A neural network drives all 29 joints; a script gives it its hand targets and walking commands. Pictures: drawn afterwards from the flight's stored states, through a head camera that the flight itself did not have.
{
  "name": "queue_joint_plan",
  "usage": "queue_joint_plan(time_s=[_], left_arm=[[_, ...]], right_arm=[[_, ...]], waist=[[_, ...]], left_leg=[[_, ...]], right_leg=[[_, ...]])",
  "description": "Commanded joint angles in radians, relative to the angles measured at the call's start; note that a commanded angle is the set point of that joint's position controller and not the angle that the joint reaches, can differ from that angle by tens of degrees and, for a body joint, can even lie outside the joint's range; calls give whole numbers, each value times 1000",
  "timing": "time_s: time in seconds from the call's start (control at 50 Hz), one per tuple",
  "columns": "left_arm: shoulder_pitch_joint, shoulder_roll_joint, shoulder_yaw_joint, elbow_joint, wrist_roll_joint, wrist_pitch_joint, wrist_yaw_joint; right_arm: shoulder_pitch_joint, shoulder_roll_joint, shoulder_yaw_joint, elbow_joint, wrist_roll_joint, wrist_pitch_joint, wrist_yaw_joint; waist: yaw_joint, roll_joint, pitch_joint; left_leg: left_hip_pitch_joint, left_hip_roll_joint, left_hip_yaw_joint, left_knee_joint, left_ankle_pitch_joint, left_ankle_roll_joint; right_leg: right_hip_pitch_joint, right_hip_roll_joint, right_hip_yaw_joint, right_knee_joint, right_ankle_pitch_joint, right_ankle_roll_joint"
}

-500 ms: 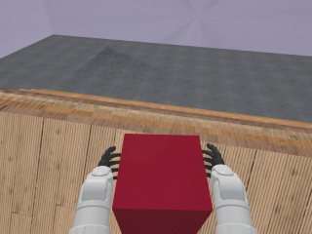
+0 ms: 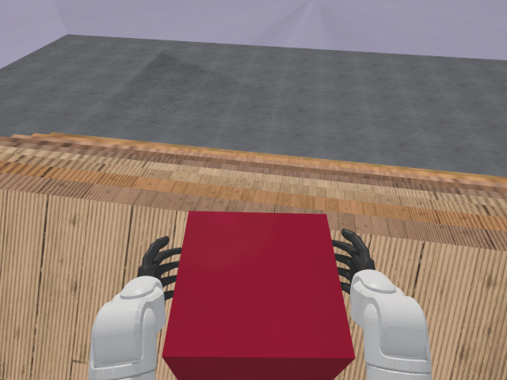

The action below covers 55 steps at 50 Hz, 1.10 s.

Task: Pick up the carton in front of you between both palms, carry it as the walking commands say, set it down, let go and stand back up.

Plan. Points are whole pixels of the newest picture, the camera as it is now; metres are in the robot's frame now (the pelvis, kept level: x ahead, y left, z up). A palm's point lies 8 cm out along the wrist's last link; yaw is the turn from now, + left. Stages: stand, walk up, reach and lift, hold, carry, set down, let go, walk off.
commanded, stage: carry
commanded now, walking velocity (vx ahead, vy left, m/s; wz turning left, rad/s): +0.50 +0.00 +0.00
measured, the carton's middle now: (254, 309) +0.26 +0.01 +0.00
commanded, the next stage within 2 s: none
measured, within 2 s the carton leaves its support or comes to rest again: neither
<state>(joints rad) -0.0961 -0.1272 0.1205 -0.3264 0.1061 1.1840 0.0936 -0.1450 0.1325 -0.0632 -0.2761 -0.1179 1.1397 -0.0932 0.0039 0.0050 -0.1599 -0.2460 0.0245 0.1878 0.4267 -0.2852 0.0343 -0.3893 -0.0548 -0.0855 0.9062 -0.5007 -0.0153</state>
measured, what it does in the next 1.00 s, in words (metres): walks ahead: right foot, then left foot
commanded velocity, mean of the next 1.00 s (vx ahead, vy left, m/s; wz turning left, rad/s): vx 0.50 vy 0.00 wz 0.00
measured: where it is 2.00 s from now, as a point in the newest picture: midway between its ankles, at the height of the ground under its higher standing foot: (264, 212)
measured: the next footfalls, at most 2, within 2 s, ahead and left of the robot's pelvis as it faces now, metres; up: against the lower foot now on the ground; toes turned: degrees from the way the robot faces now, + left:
right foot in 0.20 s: +0.27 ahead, -0.12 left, +0.00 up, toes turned -10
left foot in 0.68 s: +0.60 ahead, +0.06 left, +0.00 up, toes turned +13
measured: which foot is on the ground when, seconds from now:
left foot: down 0.00-0.24, up 0.26-0.66, down 0.68-1.00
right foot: up 0.00-0.18, down 0.20-0.68, up 0.70-1.00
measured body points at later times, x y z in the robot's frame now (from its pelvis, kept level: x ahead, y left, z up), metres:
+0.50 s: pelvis +0.29 -0.06 +0.01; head +0.31 -0.07 +0.46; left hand +0.56 +0.12 +0.09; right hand +0.60 -0.18 +0.09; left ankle +0.35 +0.09 -0.68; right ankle +0.23 -0.12 -0.74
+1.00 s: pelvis +0.62 -0.01 +0.00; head +0.64 +0.00 +0.45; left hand +0.92 +0.14 +0.07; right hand +0.92 -0.16 +0.08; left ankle +0.56 +0.05 -0.74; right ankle +0.71 -0.15 -0.68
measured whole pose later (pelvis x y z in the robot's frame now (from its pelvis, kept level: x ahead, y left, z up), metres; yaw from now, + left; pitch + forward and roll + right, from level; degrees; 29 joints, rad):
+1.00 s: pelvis +0.62 -0.01 +0.00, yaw +0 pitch +4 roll -1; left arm -0.19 -0.13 0.13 -0.29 0.13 1.14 0.09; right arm -0.22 0.14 -0.13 -0.26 -0.10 1.10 -0.09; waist -0.04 0.01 -0.06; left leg -0.15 0.01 0.23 0.37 -0.30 0.07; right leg -0.65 -0.10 -0.09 0.88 -0.21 -0.03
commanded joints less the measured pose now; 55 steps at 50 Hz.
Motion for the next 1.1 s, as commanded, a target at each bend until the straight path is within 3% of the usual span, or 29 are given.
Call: queue_joint_plan(time_s=[0.0, 0.04, 0.1, 0.14, 0.18, 0.2, 0.22, 0.24, 0.26, 0.3, 0.34, 0.38, 0.5, 0.58, 0.62, 0.64, 0.66, 0.68, 0.7, 0.72, 0.74, 0.76, 0.78, 0.8, 0.86, 0.96, 1.02, 1.08], left_arm=[[-595, -861, -736, -110, -447, 14, -278], [-558, -853, -719, -91, -429, 22, -262], [-521, -834, -696, -68, -392, 37, -239], [-517, -828, -683, -59, -380, 46, -233], [-524, -822, -670, -46, -375, 54, -234], [-515, -815, -660, -32, -369, 57, -235], [-530, -810, -650, -8, -359, 55, -235], [-547, -834, -655, -25, -371, 54, -236], [-572, -871, -666, -46, -383, 52, -238], [-618, -932, -699, -91, -402, 36, -245], [-621, -955, -720, -116, -420, 22, -254], [-586, -948, -735, -132, -436, 18, -266], [-512, -877, -725, -115, -438, 27, -291], [-491, -861, -710, -93, -413, 33, -290], [-494, -860, -711, -94, -406, 32, -287], [-498, -858, -714, -95, -405, 32, -286], [-497, -857, -718, -95, -401, 30, -286], [-515, -851, -719, -97, -399, 28, -286], [-541, -870, -739, -124, -407, 29, -285], [-555, -875, -743, -108, -405, 21, -283], [-571, -897, -747, -105, -406, 7, -282], [-580, -917, -749, -99, -408, -6, -280], [-578, -933, -749, -89, -405, -18, -276], [-567, -940, -749, -73, -400, -29, -271], [-542, -926, -751, -32, -378, -56, -255], [-656, -836, -748, 3, -366, -71, -228], [-801, -761, -730, 24, -378, -63, -207], [-916, -702, -670, 103, -393, -37, -190]], right_arm=[[-448, 913, 670, -103, 403, 51, 233], [-451, 892, 674, -101, 424, 69, 239], [-428, 861, 668, -70, 439, 89, 252], [-440, 849, 665, -62, 440, 100, 257], [-446, 838, 662, -60, 437, 109, 259], [-473, 821, 656, -65, 437, 115, 261], [-520, 832, 663, -89, 446, 126, 262], [-536, 845, 671, -79, 451, 128, 265], [-542, 874, 669, -74, 456, 121, 269], [-528, 921, 669, -82, 446, 100, 268], [-491, 960, 672, -80, 419, 79, 260], [-419, 972, 669, -72, 389, 61, 247], [-341, 942, 661, -65, 343, 55, 223], [-368, 927, 675, -77, 369, 69, 237], [-380, 927, 678, -77, 384, 71, 246], [-371, 929, 675, -66, 386, 70, 250], [-361, 928, 674, -60, 387, 68, 255], [-349, 926, 672, -56, 385, 68, 259], [-367, 924, 667, -26, 386, 54, 266], [-372, 949, 676, -28, 406, 47, 270], [-400, 973, 691, -41, 419, 37, 272], [-427, 990, 704, -48, 431, 27, 273], [-453, 1000, 716, -55, 437, 17, 273], [-467, 1001, 727, -59, 442, 8, 273], [-463, 967, 734, -44, 445, -9, 276], [-544, 854, 714, 1, 440, -24, 271], [-679, 770, 688, 33, 446, -16, 248], [-803, 728, 639, 124, 451, 6, 223]], waist=[[-34, 62, -104], [-27, 111, -101], [-25, 165, -79], [-12, 153, -76], [0, 89, -128], [29, -42, -163], [31, -301, -193], [23, -259, -179], [20, -178, -169], [12, -30, -188], [11, -69, -200], [13, -93, -202], [16, -141, -87], [20, -159, -5], [12, -174, -33], [-3, -162, -81], [-21, -123, -143], [-48, -6, -206], [-37, 277, -271], [-33, 243, -249], [-34, 186, -240], [-33, 69, -234], [-26, 21, -215], [-19, 24, -222], [-22, 75, -191], [-59, 110, -94], [-70, 132, -50], [-59, 157, -39]], left_leg=[[422, 344, -405, -243, 169, 146], [359, 274, -267, -240, 203, 107], [260, 228, -138, -213, 261, 69], [167, 208, -73, -128, 259, 37], [16, 149, 21, 111, 330, -4], [-115, 96, 51, 355, 191, -44], [-370, -18, 15, 635, -113, -81], [-466, 15, -120, 786, -210, -46], [-481, 65, -166, 826, -194, -19], [-457, 120, -183, 751, -73, -4], [-399, 111, -153, 631, -6, -14], [-403, 86, -113, 538, 16, -25], [-425, 36, -11, 234, 158, -29], [-328, 3, 58, 105, 240, -1], [-180, -32, 94, 78, 236, 19], [-34, -72, 133, 44, 216, 22], [170, -59, 115, 44, 172, 27], [335, 140, -159, -1, 32, 57], [543, 391, -655, -131, -49, 219], [523, 406, -705, -184, 72, 247], [483, 370, -584, -140, 213, 236], [429, 344, -484, -112, 299, 209], [360, 326, -410, -116, 333, 179], [315, 305, -352, -138, 275, 152], [275, 275, -254, -170, 241, 142], [298, 227, -148, -164, 385, 145], [272, 197, -98, -134, 433, 136], [265, 199, -77, -76, 518, 109]], right_leg=[[-395, -53, 12, -38, 52, -4], [-286, -20, -41, -171, 158, 9], [-122, 20, -111, -326, 283, 13], [59, 46, -168, -411, 391, 8], [350, 66, -198, -426, 328, -15], [475, -87, 41, -523, 161, -38], [603, -349, 528, -680, 38, -168], [590, -403, 626, -721, 126, -226], [549, -373, 537, -693, 252, -216], [491, -329, 378, -687, 365, -165], [466, -282, 236, -705, 463, -120], [501, -252, 161, -702, 550, -116], [536, -187, 9, -694, 734, -104], [509, -171, -55, -678, 827, -95], [496, -169, -103, -555, 1012, -74], [458, -143, -157, -415, 1055, -52], [348, -114, -169, -247, 955, -28], [190, -83, -152, 0, 646, -3], [-148, 76, -84, 295, 168, 34], [-255, 61, 46, 457, 20, 9], [-292, 19, 79, 510, 39, -20], [-296, -19, 91, 487, 76, -36], [-278, -45, 93, 423, 118, -40], [-248, -59, 91, 357, 154, -39], [-252, -46, 35, 198, 197, -21], [-327, -25, -39, -74, 323, -12], [-279, 6, -83, -193, 412, -33], [-192, 32, -96, -267, 441, -68]])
